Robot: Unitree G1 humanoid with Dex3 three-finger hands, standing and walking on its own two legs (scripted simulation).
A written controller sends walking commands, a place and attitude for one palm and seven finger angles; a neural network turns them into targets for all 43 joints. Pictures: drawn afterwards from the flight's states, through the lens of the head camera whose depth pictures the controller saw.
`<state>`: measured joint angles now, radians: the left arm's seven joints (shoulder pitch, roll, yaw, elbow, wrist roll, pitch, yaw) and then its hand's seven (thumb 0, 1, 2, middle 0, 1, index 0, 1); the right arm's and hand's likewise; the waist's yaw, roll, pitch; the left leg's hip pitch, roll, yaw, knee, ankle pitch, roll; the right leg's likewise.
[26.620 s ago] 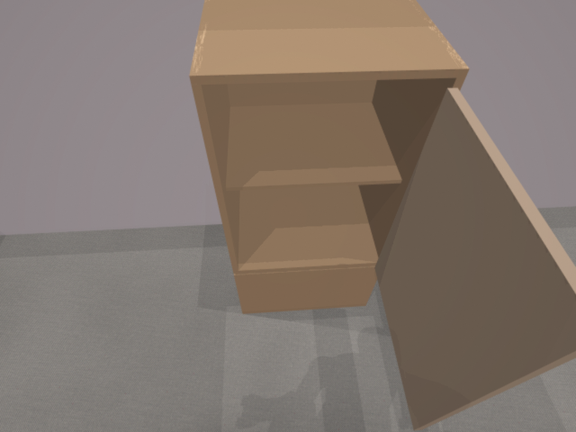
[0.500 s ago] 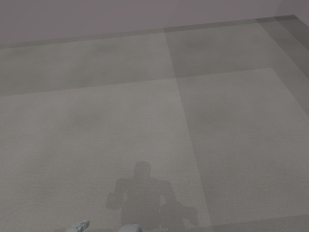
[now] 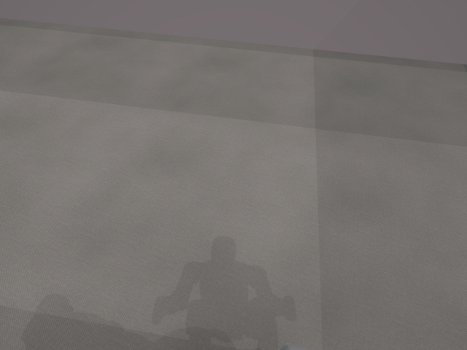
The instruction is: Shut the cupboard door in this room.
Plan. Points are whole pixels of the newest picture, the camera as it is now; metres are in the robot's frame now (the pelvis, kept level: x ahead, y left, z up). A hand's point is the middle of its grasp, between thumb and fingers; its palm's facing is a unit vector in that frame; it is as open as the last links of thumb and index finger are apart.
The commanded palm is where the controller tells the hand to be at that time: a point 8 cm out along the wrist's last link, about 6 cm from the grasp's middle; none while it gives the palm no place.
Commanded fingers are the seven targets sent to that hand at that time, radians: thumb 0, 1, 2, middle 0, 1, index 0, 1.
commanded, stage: turn or walk to find it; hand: left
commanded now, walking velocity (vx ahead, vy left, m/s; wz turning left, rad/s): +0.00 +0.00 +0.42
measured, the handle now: out of the picture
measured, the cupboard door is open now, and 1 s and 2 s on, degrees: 59 59 56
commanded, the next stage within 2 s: none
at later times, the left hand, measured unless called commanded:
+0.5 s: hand out of the picture -0.02 +0.18 -0.18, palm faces +0.29 -0.93 -0.22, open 7.4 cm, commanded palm none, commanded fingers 0.00 0.90 0.90 -0.20 -0.30 -0.20 -0.30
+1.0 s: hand out of the picture +0.00 +0.17 -0.15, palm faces +0.44 -0.85 -0.28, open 7.4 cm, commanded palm none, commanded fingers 0.00 0.90 0.90 -0.20 -0.30 -0.20 -0.30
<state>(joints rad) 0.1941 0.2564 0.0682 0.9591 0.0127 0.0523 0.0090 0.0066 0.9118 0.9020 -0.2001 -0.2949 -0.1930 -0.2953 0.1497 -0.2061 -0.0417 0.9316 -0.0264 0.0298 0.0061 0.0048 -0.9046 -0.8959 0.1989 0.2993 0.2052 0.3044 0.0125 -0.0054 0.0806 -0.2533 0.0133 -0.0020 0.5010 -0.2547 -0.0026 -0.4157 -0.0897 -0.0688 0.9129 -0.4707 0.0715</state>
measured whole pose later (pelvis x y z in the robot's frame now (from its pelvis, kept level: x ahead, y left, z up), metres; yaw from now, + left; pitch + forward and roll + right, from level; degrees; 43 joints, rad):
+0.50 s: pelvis -0.01 -0.01 -0.01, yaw +15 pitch +1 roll +0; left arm 0.24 0.21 0.05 0.96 0.02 0.01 0.01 0.00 0.90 0.90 -0.21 -0.30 -0.20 -0.30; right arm 0.15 -0.23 -0.05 0.95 -0.01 0.05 0.03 0.01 -0.91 -0.90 0.20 0.30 0.20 0.30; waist 0.02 -0.03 0.09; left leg -0.25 0.03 0.07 0.56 -0.30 -0.04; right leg -0.26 -0.16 -0.27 0.61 -0.33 0.02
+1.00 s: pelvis +0.00 -0.05 +0.00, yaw +27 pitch +0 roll +2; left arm 0.16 0.17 0.04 0.91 0.02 0.00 0.02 0.00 0.91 0.90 -0.20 -0.30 -0.20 -0.30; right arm 0.19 -0.23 -0.08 0.97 -0.02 0.07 0.01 0.01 -0.91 -0.90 0.20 0.30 0.20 0.30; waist -0.02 0.05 0.08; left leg -0.44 -0.03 -0.05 1.02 -0.47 -0.03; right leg -0.25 -0.07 -0.14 0.57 -0.31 -0.03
